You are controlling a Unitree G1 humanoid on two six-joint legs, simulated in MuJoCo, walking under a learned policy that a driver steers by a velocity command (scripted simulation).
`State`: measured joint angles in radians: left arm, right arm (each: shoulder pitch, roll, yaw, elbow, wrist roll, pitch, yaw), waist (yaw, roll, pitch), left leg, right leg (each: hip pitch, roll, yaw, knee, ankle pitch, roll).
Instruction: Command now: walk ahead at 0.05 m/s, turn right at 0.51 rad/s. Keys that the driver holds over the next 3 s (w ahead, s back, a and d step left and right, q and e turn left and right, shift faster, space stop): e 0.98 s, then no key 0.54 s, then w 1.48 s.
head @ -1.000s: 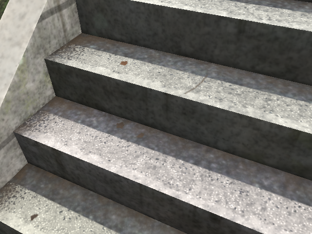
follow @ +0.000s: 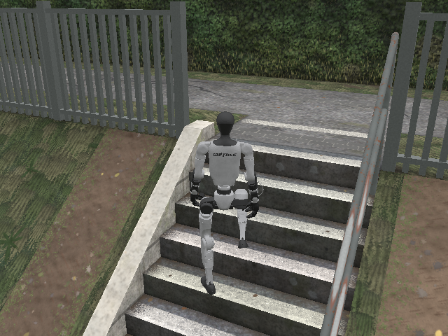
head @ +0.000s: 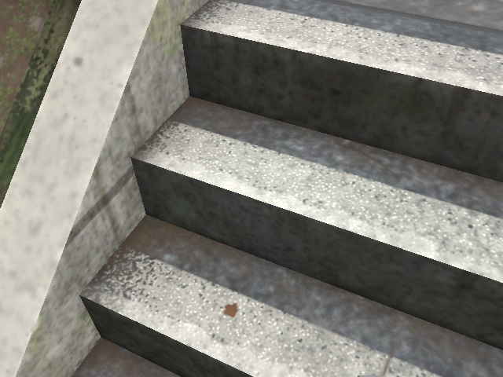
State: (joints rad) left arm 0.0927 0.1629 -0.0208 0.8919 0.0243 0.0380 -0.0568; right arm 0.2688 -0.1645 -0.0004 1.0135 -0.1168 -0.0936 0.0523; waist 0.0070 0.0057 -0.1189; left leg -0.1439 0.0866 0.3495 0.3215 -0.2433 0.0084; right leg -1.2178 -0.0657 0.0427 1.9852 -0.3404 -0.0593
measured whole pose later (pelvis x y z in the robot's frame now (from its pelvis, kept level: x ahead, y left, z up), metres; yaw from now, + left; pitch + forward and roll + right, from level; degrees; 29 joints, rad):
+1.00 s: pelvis +0.14 -0.02 +0.18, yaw -34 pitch +7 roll +2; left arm 0.15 0.26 0.04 0.80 0.04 -0.05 -0.01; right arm 0.15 -0.11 0.03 0.63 -0.05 -0.07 0.01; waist -0.07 -0.07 -0.11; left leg -0.36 0.05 0.25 0.49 -0.24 0.06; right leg -0.88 -0.01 0.13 1.49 -0.26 0.08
